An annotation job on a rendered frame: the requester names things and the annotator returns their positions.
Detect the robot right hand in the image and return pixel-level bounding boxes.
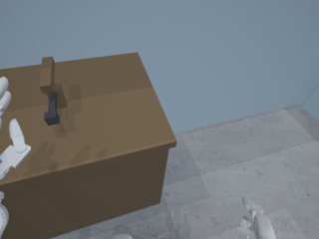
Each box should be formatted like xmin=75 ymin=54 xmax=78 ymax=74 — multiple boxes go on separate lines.
xmin=237 ymin=198 xmax=276 ymax=239

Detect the robot left hand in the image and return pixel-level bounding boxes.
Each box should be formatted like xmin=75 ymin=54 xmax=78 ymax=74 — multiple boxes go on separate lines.
xmin=0 ymin=77 xmax=31 ymax=180

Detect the counter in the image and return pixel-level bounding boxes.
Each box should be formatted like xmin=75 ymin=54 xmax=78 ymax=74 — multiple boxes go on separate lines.
xmin=0 ymin=52 xmax=177 ymax=239

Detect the tap lever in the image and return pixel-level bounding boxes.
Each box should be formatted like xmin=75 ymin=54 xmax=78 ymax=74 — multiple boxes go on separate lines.
xmin=44 ymin=92 xmax=60 ymax=125

